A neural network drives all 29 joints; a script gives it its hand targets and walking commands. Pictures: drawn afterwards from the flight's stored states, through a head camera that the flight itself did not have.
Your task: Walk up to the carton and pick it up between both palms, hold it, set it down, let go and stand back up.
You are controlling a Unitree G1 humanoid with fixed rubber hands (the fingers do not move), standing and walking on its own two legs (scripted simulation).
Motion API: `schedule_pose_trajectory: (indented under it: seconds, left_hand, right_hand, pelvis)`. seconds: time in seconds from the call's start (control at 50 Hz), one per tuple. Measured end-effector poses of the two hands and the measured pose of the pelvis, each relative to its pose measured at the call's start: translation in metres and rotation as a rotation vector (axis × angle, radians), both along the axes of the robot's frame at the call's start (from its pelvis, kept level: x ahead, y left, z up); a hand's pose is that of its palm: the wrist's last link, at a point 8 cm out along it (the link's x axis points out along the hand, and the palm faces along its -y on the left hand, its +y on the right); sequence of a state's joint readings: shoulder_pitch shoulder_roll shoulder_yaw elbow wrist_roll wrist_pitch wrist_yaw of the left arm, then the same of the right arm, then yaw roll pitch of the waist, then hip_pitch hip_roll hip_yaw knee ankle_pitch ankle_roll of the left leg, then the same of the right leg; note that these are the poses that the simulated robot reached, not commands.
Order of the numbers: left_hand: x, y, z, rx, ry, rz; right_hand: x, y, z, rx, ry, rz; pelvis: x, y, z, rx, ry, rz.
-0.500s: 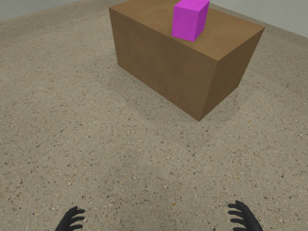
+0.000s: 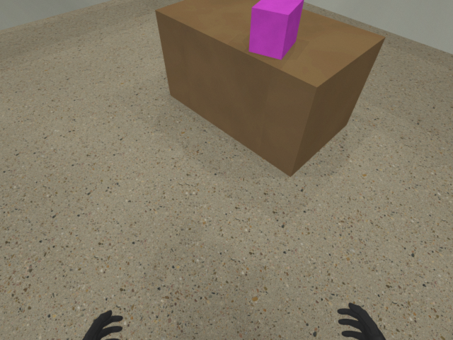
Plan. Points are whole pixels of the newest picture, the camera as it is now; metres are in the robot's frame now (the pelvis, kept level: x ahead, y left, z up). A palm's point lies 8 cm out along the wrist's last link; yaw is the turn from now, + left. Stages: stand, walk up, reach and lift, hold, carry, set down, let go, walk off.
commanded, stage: stand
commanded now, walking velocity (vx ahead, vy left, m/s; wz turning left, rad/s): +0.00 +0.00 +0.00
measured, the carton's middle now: (275, 25) +1.38 -0.25 -0.08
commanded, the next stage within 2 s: none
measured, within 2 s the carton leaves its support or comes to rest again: neither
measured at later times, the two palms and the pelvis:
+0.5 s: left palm out of the picture +0.12 +0.26 -0.09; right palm out of the picture +0.11 -0.24 -0.09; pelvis +0.00 +0.01 +0.00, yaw -1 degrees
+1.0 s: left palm out of the picture +0.13 +0.26 -0.09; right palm out of the picture +0.11 -0.24 -0.09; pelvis +0.01 +0.02 +0.00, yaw -2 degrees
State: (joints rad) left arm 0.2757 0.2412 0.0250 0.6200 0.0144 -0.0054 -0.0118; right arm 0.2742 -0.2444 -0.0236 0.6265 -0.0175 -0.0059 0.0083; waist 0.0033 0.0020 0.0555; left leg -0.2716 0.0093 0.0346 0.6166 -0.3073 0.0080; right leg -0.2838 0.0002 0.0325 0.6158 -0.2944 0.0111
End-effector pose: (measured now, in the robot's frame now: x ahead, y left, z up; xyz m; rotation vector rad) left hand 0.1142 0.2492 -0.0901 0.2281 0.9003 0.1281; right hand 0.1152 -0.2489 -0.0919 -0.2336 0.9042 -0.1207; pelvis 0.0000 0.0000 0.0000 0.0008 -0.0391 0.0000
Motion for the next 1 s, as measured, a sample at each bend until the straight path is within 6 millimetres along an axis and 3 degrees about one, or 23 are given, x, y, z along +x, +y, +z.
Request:
schedule_pose_trajectory:
  seconds: [1.0]
  left_hand:
    - [0.014,0.013,0.0,0.01,0.02,-0.044]
  right_hand:
    - [-0.006,0.01,0.002,-0.006,0.009,-0.028]
  pelvis:
    - [0.005,0.016,0.002,-0.001,0.002,-0.035]
